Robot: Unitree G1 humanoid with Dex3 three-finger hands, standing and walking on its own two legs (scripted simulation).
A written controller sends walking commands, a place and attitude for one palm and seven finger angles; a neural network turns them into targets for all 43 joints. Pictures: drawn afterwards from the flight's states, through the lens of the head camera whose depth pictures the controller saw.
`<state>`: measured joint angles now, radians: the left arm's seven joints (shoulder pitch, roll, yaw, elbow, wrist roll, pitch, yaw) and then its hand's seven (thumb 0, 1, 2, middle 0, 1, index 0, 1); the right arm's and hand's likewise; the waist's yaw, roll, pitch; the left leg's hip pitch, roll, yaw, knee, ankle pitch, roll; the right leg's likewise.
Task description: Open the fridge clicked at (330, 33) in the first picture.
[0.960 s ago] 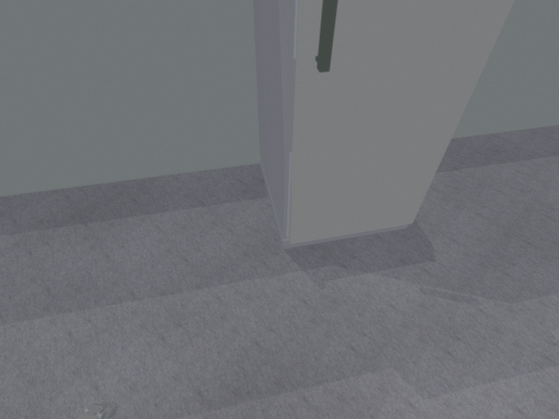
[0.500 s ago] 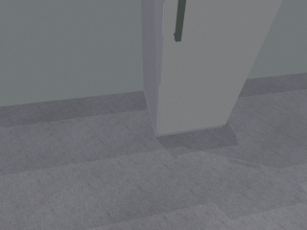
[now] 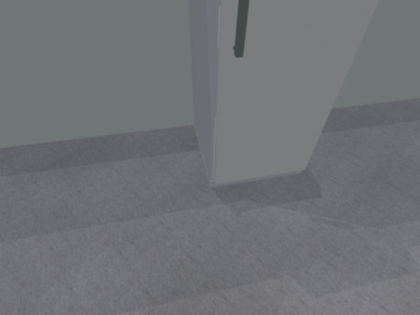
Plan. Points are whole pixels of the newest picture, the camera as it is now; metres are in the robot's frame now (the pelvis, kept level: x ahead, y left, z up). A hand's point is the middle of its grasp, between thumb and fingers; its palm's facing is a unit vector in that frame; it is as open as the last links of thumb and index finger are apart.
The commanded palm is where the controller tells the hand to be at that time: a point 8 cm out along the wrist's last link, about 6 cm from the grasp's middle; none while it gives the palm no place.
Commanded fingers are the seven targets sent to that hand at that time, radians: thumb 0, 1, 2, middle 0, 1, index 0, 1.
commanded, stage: look at it before walking up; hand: left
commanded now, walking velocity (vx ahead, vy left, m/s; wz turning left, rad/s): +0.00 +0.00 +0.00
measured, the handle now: out of the picture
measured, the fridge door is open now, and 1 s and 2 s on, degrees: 0 0 0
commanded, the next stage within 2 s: walk to a spot facing it in 0.48 s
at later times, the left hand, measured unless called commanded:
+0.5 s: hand out of the picture +0.07 +0.25 -0.16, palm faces -0.02 -0.94 -0.33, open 7.3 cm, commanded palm none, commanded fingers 0.00 0.90 0.90 -0.20 -0.30 -0.20 -0.30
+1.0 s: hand out of the picture +0.07 +0.18 -0.18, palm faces -0.15 -0.95 -0.28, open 7.3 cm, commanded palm none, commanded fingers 0.00 0.90 0.90 -0.20 -0.30 -0.20 -0.30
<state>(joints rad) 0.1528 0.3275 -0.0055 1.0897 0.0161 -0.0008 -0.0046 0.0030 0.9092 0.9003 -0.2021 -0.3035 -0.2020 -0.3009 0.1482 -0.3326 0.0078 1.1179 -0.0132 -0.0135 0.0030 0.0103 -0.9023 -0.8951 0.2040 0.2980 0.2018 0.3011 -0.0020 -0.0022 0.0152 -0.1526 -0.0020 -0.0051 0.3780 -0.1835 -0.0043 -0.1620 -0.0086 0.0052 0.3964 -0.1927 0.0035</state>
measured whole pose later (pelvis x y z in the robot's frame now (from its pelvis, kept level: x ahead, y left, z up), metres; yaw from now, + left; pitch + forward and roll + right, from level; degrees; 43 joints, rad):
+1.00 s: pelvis +0.00 -0.02 -0.03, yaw -11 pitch -2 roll +2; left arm 0.24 0.22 0.04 0.97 0.03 0.05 -0.02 0.00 0.91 0.90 -0.20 -0.30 -0.20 -0.30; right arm 0.15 -0.24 -0.04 0.99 -0.02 0.04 -0.02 0.01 -0.90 -0.90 0.20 0.30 0.20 0.30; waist 0.03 0.03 0.09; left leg -0.32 0.07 0.10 0.81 -0.45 -0.04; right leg -0.34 0.03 -0.01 0.70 -0.32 -0.05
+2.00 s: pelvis -0.04 +0.00 -0.02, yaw -46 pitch +0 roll -1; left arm 0.19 0.20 0.06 0.91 0.02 0.01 -0.04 0.00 0.91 0.90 -0.20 -0.30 -0.20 -0.30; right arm 0.35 -0.27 -0.06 1.01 -0.03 0.04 0.00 0.01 -0.90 -0.90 0.20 0.30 0.20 0.30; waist -0.03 0.06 0.02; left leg -0.36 0.16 0.13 0.95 -0.49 -0.05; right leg -0.24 -0.01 -0.09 0.59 -0.35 -0.01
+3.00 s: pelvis +0.20 -0.32 -0.04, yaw -76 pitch +0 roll +0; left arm 0.10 0.17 0.08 0.93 0.03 -0.04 -0.04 0.00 0.91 0.90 -0.20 -0.30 -0.20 -0.30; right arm 0.46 -0.12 -0.03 1.10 -0.01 -0.02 0.00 0.01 -0.90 -0.90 0.20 0.30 0.20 0.30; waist -0.03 -0.01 0.10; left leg -0.12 0.18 0.28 1.05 -0.50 -0.06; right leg -0.48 0.00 -0.16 0.70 -0.19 -0.12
